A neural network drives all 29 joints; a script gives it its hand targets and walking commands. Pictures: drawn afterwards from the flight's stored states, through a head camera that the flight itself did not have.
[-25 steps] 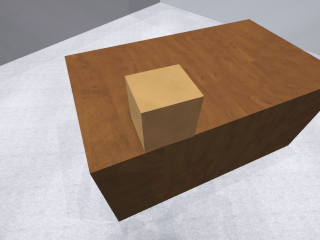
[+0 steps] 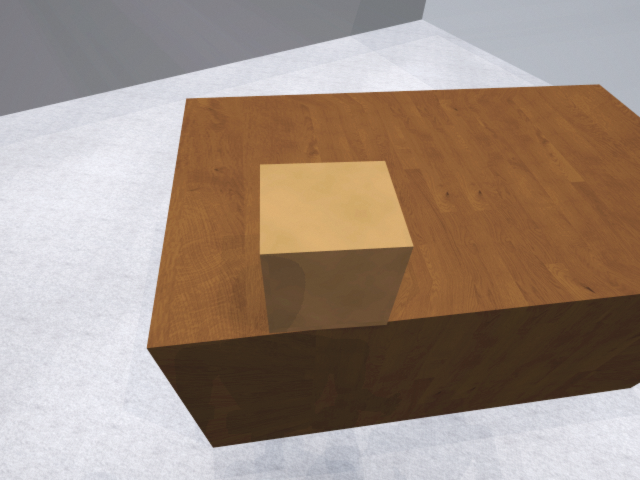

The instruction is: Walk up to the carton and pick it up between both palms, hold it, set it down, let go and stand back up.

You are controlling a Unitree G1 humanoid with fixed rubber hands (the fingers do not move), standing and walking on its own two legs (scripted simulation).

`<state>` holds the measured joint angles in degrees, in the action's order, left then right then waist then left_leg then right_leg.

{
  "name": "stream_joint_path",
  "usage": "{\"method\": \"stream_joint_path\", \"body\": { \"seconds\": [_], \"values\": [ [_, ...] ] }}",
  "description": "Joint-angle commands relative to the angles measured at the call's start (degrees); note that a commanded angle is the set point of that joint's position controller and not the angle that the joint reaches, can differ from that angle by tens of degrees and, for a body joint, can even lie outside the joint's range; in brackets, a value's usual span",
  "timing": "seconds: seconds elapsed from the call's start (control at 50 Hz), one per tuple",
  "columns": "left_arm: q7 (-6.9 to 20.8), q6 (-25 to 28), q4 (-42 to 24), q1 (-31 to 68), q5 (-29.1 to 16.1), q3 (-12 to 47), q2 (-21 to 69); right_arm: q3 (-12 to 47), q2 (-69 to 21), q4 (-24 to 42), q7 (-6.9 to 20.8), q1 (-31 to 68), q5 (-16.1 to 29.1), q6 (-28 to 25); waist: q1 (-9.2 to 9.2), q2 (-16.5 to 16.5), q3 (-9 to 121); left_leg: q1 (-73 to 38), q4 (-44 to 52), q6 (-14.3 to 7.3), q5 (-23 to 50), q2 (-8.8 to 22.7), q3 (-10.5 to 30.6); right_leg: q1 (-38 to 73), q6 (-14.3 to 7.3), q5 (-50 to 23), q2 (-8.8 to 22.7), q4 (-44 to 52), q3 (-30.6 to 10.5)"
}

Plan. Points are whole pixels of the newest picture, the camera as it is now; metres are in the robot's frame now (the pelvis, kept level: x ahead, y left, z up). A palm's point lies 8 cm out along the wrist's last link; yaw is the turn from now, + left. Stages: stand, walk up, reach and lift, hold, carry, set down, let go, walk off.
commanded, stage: walk up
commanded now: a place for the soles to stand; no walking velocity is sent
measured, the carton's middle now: (326, 248) +0.47 +0.03 -0.02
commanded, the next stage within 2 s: none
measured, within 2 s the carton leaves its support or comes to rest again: neither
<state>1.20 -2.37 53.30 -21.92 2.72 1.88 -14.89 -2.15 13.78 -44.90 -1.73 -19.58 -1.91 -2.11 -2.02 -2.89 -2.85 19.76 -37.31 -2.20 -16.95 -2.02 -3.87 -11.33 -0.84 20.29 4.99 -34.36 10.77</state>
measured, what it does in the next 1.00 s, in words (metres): steps to the right, turning left: left foot, then right foot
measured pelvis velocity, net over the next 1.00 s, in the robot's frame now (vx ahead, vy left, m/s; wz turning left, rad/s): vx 0.05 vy -0.09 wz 0.27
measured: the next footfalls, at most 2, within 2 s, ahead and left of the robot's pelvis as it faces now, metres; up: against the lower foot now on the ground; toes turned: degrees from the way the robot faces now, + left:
left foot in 0.02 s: +0.10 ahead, +0.08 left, +0.00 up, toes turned +1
right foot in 0.30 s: +0.16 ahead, -0.21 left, +0.00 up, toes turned +4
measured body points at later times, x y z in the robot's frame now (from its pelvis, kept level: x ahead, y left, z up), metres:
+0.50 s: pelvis +0.06 -0.10 +0.00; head +0.09 -0.10 +0.45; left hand +0.11 +0.15 -0.12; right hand +0.19 -0.34 -0.14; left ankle +0.03 +0.03 -0.69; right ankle +0.12 -0.21 -0.73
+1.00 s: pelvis +0.05 -0.09 +0.01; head +0.07 -0.09 +0.46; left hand -0.02 +0.15 -0.14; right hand +0.15 -0.32 -0.14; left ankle +0.03 +0.02 -0.73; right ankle +0.12 -0.21 -0.73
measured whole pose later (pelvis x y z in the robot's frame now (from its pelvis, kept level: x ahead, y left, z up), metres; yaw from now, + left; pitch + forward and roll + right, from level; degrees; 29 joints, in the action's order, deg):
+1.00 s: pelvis +0.05 -0.09 +0.01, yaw +15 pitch -1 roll -1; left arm -0.8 -0.2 58.5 -18.7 1.2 3.0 -14.1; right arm 2.3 13.0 -58.5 0.4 -14.6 -0.6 0.6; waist -0.9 1.0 -2.4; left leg 13.7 -30.8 -0.1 -15.6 0.8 1.4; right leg -13.9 0.9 10.9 4.9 -26.6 10.2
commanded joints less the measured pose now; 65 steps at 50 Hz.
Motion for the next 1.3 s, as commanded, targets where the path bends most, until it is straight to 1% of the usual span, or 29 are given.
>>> {"method": "stream_joint_path", "body": {
  "seconds": [0.0,0.02,0.04,0.06,0.1,0.16,0.22,0.26,0.3,0.32,0.34,0.4,0.46,0.52,0.56,0.58,0.6,0.62,0.68,0.94,0.96,1.0,1.04,1.08,1.16,1.2,1.22,1.24,1.28],
  "values": [
    [-0.7,1.3,-3.1,2.6,0.2,0.2,-4.8,-1.3,5.4,3.1,-1.1,-11.2,-0.7,-0.8,6.85,11.1,0.0,-19.0,15.7,-1.5,3.6,12.7,23.0,-18.8,-1.0,9.4,5.3,-5.3,-4.3],
    [-0.5,0.6,-5.0,1.5,0.6,0.1,-4.0,-2.5,10.1,4.4,-2.2,-13.3,-0.2,-0.5,5.07,10.5,-1.2,-16.0,19.5,-6.3,2.8,23.5,43.5,-23.6,2.4,17.8,-1.1,-15.1,-5.8],
    [-0.8,-0.5,-4.9,1.9,0.4,-1.0,-7.0,-3.9,12.2,1.6,-2.9,-15.3,1.0,0.4,6.12,8.5,-1.9,-14.6,18.8,-11.7,-3.0,24.4,42.0,-25.1,2.9,19.5,-0.1,-21.6,-9.8],
    [-1.0,-0.6,-5.3,3.0,0.1,-1.1,-6.9,-3.4,11.1,1.9,-3.0,-12.1,1.3,0.6,5.74,11.1,-3.1,-13.4,18.8,-12.6,-3.9,22.0,39.2,-27.4,3.2,16.5,0.5,-23.9,-11.6],
    [-1.4,0.0,-4.0,3.0,0.2,-1.1,-6.7,-1.8,7.0,3.1,-2.3,-5.1,1.3,0.4,3.85,10.2,-1.9,-11.2,18.6,-9.7,4.5,16.5,28.7,-24.0,3.9,8.9,2.3,-20.1,-12.6],
    [-1.1,0.9,-3.1,0.7,-0.4,-0.9,-4.6,-1.4,6.9,3.7,-1.2,0.0,0.8,-0.4,1.97,10.2,3.6,-6.9,12.1,-8.4,33.2,11.9,16.8,-11.0,3.7,3.0,-0.5,-14.1,-8.1],
    [-1.1,1.3,-5.0,3.2,-1.1,-1.8,-3.6,-2.0,9.5,3.6,-0.6,2.9,0.4,0.4,1.73,9.4,5.0,-4.4,5.8,-6.5,37.8,9.5,14.5,-5.1,2.3,-4.8,-4.2,-6.0,-4.2],
    [-1.4,2.0,-6.0,2.3,-1.3,-2.5,-4.2,-1.0,9.8,3.2,0.0,5.4,0.8,1.7,0.04,7.8,5.3,0.7,1.2,-3.1,28.0,7.9,15.7,1.9,0.3,-17.5,-4.0,4.8,-4.2],
    [-1.8,2.2,-8.3,2.3,-1.7,-3.8,-10.4,1.2,3.0,2.9,0.1,-1.0,1.6,2.2,2.39,-5.6,7.2,5.9,-12.1,2.9,-4.4,-1.5,10.9,3.7,-5.6,-26.0,15.6,12.4,-24.4],
    [-2.1,1.7,-8.5,4.4,-3.0,-5.1,-12.6,0.5,3.4,2.1,-0.9,-0.8,1.2,3.1,1.52,-8.2,5.8,5.4,-19.8,3.9,-21.8,-1.1,8.2,-1.3,-11.9,-22.6,21.0,14.0,-27.7],
    [-2.8,1.7,-8.7,5.1,-2.7,-5.0,-10.9,0.4,3.8,1.3,-1.1,1.0,0.4,3.6,0.52,-5.1,1.5,8.3,-23.9,4.2,-21.9,0.7,10.4,-3.3,-12.9,-19.3,20.3,15.4,-27.4],
    [-2.8,1.9,-8.2,9.0,-1.4,-3.9,-8.0,0.2,3.0,-1.8,-0.5,-0.6,0.5,3.3,2.17,-6.3,0.6,5.8,-16.3,4.1,-14.9,2.8,8.9,-2.1,-9.0,-19.7,13.4,13.3,-16.0],
    [-2.8,2.4,-7.9,7.1,-1.3,-4.3,-8.1,0.0,2.8,-2.2,0.4,2.8,-0.1,3.2,0.33,-4.8,3.1,3.4,-9.2,4.3,-12.1,1.8,4.9,2.0,-9.0,-22.4,12.6,10.7,-14.1],
    [-2.5,2.0,-7.0,8.3,-1.5,-4.1,-9.0,0.0,1.9,-2.8,0.8,3.0,-0.2,2.8,1.51,-4.8,4.0,-3.7,2.5,2.9,-3.7,1.4,1.8,0.0,-8.1,-21.8,12.1,8.8,-12.6],
    [-1.5,1.7,-6.2,8.7,-2.0,-2.6,-8.4,0.4,3.0,-3.0,0.8,2.1,-0.1,1.9,3.24,-3.0,4.7,-12.2,12.4,0.5,7.6,3.4,5.5,-6.0,-5.5,-17.1,12.0,8.2,-11.8],
    [-1.0,1.9,-6.7,8.5,-2.6,-1.4,-6.3,0.2,5.0,-3.0,0.7,1.4,-0.1,1.5,3.11,0.7,6.4,-16.2,12.0,-0.9,14.8,8.6,12.2,-9.2,-3.2,-12.8,9.8,6.4,-9.6],
    [-0.7,1.8,-6.5,7.2,-3.8,0.0,-2.6,0.1,8.3,-3.8,0.8,4.2,2.0,1.2,0.16,5.8,5.5,-7.7,13.3,-3.0,11.3,12.1,16.3,-4.3,-1.3,-3.7,3.4,7.5,-5.8],
    [-0.8,1.4,-5.2,8.4,-3.0,0.1,-2.6,0.5,7.7,-5.0,1.0,4.3,3.1,1.0,1.15,5.0,3.8,-0.9,15.8,-3.1,4.1,11.6,15.5,2.1,-0.6,-1.6,2.2,8.3,-6.7],
    [-0.9,2.2,-2.0,6.6,-2.3,-0.5,-5.9,1.8,6.8,-7.3,1.4,4.8,2.6,1.1,1.14,6.6,0.2,-1.0,16.1,-1.0,3.3,8.1,11.7,2.1,-1.0,-5.8,3.7,10.9,-8.1],
    [-1.6,3.1,3.7,2.6,-2.2,0.2,-6.3,3.4,6.6,-12.6,1.1,3.7,2.6,0.7,1.59,3.4,-0.1,-1.5,15.9,-0.7,2.3,7.4,11.0,1.3,-1.1,-4.1,4.0,13.5,-8.0],
    [-3.3,3.5,1.7,0.3,-0.7,-2.1,-9.3,0.9,12.2,-8.9,1.8,10.0,0.2,2.3,-0.17,6.4,-3.2,2.3,6.9,-0.5,5.4,4.7,7.1,2.1,-4.3,-9.2,8.4,14.0,-12.4],
    [-5.0,3.2,1.9,-1.5,-0.5,-4.2,-13.4,1.4,8.0,-7.5,2.1,7.4,-1.2,3.6,-0.1,-4.2,1.5,7.4,-5.8,2.2,-7.8,4.1,3.9,7.0,-12.5,-15.2,20.2,17.6,-21.4],
    [-6.0,3.4,1.8,-3.7,-0.2,-5.0,-10.9,0.8,7.1,-5.4,1.9,10.6,-2.0,5.2,-1.55,-3.5,0.7,11.0,-20.5,4.0,-14.5,7.7,8.1,6.0,-16.2,-22.0,24.4,19.3,-21.8],
    [-6.3,3.7,0.0,1.8,-0.1,-5.4,-10.6,0.7,5.5,-5.8,1.9,7.6,-1.5,5.8,1.19,-3.0,1.1,6.8,-17.7,5.0,-10.8,10.0,9.8,2.2,-12.3,-18.3,19.1,18.5,-15.2],
    [-4.3,2.4,-2.7,7.9,0.2,-5.2,-12.0,0.3,4.4,-7.0,3.0,4.9,0.5,5.1,2.6,-5.9,1.6,-4.2,-3.5,4.0,-5.9,5.1,0.7,-6.8,-7.9,-8.0,11.8,13.8,-8.3],
    [-2.7,1.3,-2.5,6.0,-0.3,-3.9,-10.2,-0.7,6.7,-8.2,2.7,1.3,1.0,4.1,2.82,-0.4,2.5,-13.0,8.7,2.9,2.0,2.5,-0.9,-12.8,-4.2,-1.5,7.4,3.9,-5.5],
    [-1.7,1.0,-2.9,4.0,-0.9,-2.1,-5.7,-1.6,10.4,-7.2,2.2,0.7,1.2,3.7,3.55,10.9,2.5,-10.9,15.6,1.3,0.6,11.3,11.4,-15.1,-0.6,4.7,2.3,-5.1,-3.5],
    [-2.0,0.5,-4.4,4.0,-1.5,-1.6,-4.2,-2.6,15.5,-5.4,1.3,3.4,1.9,3.8,3.26,16.6,0.8,-1.0,24.7,-3.7,-9.7,20.0,24.0,-15.4,1.0,17.6,-3.5,-14.6,-6.4],
    [-2.6,0.0,-4.1,4.2,-2.1,-2.1,-4.3,-2.0,12.8,-5.5,-0.2,9.3,2.3,4.6,2.04,15.2,-4.7,5.0,26.3,-7.5,-16.3,19.4,20.2,-14.5,0.2,13.1,-2.5,-23.1,-13.0]
  ]
}}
